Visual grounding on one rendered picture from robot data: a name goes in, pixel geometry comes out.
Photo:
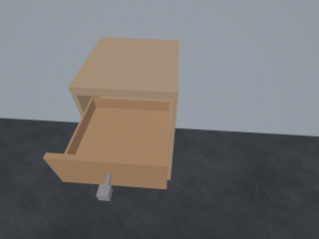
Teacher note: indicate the cabinet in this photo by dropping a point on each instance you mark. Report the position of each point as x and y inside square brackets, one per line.
[134, 69]

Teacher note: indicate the handle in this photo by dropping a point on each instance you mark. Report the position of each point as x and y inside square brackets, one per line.
[105, 191]

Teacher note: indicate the drawer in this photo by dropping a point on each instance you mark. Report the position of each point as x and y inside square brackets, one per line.
[126, 138]

